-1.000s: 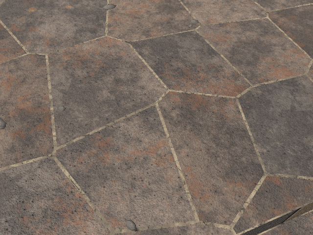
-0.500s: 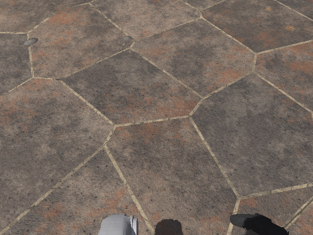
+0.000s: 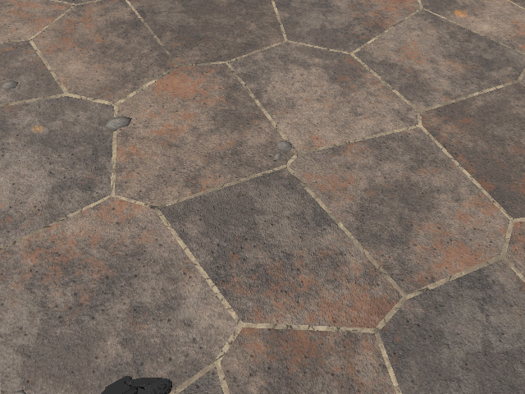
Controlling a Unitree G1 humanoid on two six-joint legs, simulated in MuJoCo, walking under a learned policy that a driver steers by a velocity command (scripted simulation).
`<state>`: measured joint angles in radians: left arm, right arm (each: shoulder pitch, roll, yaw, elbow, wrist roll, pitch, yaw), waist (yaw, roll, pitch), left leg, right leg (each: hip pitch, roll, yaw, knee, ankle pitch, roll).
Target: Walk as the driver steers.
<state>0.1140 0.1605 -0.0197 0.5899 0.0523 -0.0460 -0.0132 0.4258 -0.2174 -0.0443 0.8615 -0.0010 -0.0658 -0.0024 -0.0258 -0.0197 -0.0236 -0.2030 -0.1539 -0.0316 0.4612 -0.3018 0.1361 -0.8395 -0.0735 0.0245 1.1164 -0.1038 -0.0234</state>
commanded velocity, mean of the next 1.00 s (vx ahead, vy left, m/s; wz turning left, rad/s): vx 0.50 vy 0.00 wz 0.23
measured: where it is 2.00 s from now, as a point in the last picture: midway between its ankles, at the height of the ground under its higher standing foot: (228, 205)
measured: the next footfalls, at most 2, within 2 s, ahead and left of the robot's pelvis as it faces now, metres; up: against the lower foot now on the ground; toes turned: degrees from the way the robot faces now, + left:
right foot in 0.24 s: +0.34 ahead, -0.08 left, +0.00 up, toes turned +11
left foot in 0.74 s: +0.54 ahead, +0.20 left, +0.00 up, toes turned +22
